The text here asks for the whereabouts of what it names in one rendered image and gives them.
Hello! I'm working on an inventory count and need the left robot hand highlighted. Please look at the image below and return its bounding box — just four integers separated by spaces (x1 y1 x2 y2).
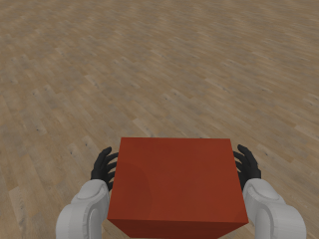
90 146 119 192

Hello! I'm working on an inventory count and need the left robot forearm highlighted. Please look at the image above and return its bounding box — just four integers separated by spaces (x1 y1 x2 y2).
55 179 110 239

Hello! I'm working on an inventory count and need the carton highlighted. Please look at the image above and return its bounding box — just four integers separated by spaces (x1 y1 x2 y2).
107 137 249 239

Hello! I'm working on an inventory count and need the right robot forearm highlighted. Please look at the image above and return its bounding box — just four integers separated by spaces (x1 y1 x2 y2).
242 178 307 239

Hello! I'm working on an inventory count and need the right robot hand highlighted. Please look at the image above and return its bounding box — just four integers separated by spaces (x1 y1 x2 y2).
233 144 261 192

